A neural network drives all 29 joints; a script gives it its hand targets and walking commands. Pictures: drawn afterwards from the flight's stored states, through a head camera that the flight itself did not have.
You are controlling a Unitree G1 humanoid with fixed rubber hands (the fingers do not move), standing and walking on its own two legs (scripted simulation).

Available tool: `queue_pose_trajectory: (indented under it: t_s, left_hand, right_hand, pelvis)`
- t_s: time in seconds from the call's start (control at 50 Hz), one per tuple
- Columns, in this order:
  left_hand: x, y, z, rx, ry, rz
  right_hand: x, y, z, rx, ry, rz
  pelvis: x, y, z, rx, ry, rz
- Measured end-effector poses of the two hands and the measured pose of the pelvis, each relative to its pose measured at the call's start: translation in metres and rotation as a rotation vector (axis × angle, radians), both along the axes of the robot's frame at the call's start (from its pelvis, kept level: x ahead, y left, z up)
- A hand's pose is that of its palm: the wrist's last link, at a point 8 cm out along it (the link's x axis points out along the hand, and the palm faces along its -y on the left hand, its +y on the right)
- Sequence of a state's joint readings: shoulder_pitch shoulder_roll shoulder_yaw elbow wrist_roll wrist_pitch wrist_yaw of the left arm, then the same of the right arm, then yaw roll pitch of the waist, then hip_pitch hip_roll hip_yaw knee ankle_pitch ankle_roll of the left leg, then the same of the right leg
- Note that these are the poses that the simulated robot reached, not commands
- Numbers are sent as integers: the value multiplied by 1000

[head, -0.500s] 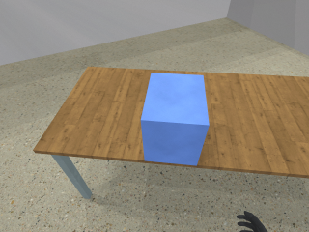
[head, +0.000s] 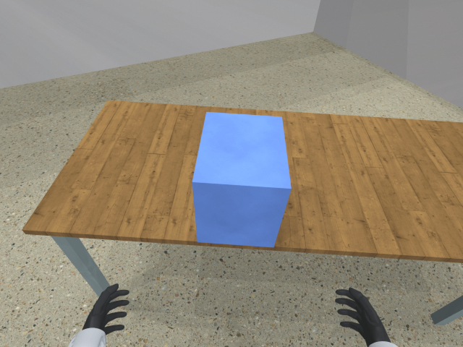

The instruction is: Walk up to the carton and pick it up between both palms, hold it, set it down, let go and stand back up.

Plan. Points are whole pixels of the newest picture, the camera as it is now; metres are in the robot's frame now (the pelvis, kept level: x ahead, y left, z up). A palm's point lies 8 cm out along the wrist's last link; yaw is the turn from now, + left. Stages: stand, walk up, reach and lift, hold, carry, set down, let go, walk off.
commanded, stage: reach and lift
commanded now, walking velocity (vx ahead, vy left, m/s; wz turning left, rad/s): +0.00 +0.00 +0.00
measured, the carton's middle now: (239, 179) +0.54 -0.01 -0.06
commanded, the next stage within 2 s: none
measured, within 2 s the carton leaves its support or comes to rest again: neither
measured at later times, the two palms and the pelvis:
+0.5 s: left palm (109, 296) +0.23 +0.24 -0.05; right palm (348, 303) +0.23 -0.20 -0.05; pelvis +0.02 +0.02 +0.00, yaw +0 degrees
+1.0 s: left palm (126, 263) +0.29 +0.22 -0.03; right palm (329, 275) +0.28 -0.17 -0.04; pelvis +0.01 +0.02 -0.02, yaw +1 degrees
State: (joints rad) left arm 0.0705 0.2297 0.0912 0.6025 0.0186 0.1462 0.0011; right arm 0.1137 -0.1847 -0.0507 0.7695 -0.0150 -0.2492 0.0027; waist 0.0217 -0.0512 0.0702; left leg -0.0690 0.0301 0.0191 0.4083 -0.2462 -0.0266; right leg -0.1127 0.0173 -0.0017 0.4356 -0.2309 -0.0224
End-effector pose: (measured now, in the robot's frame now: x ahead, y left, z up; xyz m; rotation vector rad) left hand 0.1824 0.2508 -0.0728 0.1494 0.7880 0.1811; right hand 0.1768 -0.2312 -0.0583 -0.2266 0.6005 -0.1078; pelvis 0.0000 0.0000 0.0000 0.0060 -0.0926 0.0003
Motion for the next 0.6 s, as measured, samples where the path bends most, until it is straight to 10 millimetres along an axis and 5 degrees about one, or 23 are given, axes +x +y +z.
queue_pose_trajectory:
  t_s: [0.2, 0.6]
  left_hand:
    - [14, -3, 10, -12, -102, -40]
    - [60, -21, 29, -62, -370, -123]
  right_hand:
    - [23, 31, 2, 76, -76, -9]
    - [56, 39, 14, 134, -247, -50]
  pelvis:
    - [7, 9, 1, -9, 16, -1]
    - [19, 17, -4, -27, 40, 6]
